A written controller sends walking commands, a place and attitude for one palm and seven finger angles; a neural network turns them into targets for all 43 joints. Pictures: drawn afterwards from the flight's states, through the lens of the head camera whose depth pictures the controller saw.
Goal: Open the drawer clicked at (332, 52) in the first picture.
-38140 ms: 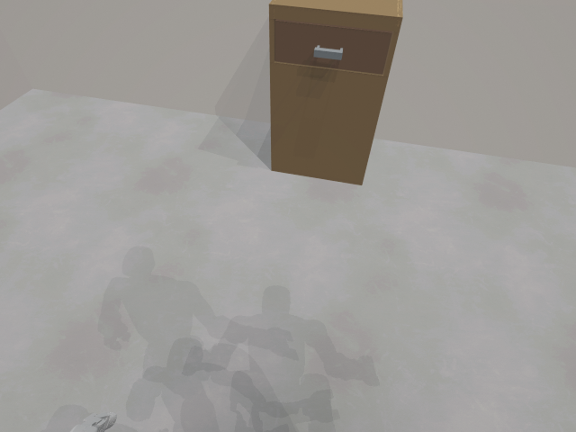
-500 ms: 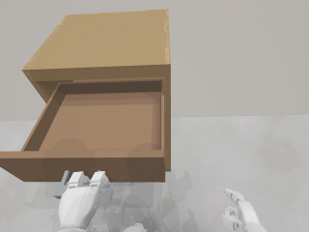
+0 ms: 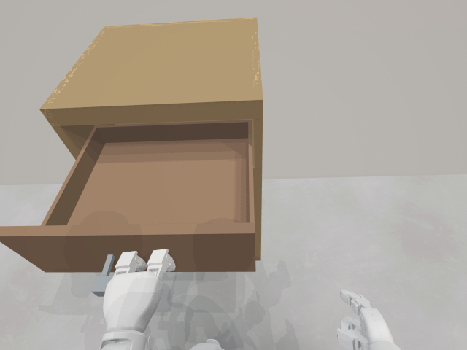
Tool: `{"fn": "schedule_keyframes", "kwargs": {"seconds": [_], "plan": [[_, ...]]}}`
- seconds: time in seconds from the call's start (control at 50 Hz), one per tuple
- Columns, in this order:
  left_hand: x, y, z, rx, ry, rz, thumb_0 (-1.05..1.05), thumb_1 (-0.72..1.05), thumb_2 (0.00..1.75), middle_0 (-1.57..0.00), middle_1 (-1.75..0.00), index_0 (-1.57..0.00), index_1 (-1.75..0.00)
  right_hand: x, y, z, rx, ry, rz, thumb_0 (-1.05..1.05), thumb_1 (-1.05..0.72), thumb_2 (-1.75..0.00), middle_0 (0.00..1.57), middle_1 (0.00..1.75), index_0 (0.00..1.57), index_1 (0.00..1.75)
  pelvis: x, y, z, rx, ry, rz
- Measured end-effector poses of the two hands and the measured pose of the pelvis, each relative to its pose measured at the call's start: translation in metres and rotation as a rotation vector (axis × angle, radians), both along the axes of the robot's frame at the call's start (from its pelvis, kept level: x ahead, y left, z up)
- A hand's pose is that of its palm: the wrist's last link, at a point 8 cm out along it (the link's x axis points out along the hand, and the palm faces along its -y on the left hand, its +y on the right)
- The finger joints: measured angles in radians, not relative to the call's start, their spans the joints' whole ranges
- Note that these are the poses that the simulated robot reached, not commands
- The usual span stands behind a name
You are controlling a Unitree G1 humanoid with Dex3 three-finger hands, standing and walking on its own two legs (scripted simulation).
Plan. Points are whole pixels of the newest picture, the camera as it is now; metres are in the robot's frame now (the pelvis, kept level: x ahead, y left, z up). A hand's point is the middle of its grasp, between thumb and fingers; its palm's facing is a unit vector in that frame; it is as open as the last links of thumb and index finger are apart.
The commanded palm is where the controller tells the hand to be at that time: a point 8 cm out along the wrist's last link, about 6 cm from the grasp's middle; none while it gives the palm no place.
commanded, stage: lift the hand off the handle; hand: left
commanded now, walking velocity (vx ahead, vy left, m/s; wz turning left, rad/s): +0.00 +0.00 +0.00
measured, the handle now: (130, 273) +0.26 +0.21 -0.02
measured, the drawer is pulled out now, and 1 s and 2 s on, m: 0.29 0.29 0.29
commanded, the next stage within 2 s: none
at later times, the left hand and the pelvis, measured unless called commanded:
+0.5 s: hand (139, 296) +0.21 +0.18 +0.01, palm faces +0.01 -0.19 -0.98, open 13.8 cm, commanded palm +0.19 +0.18 +0.07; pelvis +0.02 +0.01 +0.02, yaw -1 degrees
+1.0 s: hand (136, 286) +0.22 +0.17 +0.04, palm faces +0.00 -0.19 -0.98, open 13.6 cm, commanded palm +0.20 +0.17 +0.11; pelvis +0.02 +0.01 +0.03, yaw -1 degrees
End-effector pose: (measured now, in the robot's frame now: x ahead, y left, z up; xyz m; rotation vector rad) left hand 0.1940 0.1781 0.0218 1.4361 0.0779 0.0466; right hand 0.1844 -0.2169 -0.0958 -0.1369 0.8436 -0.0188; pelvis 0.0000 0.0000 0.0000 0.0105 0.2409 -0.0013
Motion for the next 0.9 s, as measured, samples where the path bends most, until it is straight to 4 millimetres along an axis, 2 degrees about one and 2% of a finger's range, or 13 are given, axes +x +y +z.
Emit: {"fn": "schedule_keyframes", "kwargs": {"seconds": [0.16,0.34,0.62,0.9], "plan": [[0.004,0.002,0.011,-0.016,0.007,0.005,0.0,-0.49,0.3,-0.33,-1.21,-0.36,-1.21,0.003,0.0,0.013,-0.001,-0.014,-0.004,0.02,-0.91,-0.9,0.2,0.3,0.2,0.3,0.006,0.004,0.009,-0.003,-0.02,-0.005],[0.002,0.006,0.025,-0.031,-0.008,0.004,0.0,-0.49,0.3,-0.33,-1.2,-0.35,-1.21,0.016,-0.001,0.026,-0.012,-0.042,0.007,0.02,-0.91,-0.9,0.2,0.3,0.2,0.29,0.013,0.008,0.014,-0.007,-0.033,-0.012],[-0.003,0.007,0.044,-0.04,-0.023,0.009,0.0,-0.49,0.3,-0.32,-1.2,-0.32,-1.2,0.037,0.018,0.039,0.03,-0.091,0.064,0.02,-0.91,-0.9,0.2,0.3,0.2,0.29,0.018,0.012,0.019,-0.009,-0.058,-0.014],[0.003,0.005,0.062,-0.06,-0.018,0.002,0.0,-0.49,0.3,-0.33,-1.2,-0.36,-1.22,0.036,0.022,0.044,0.047,-0.086,0.065,0.02,-0.91,-0.9,0.2,0.3,0.2,0.3,0.021,0.012,0.027,-0.007,-0.083,-0.02]]}}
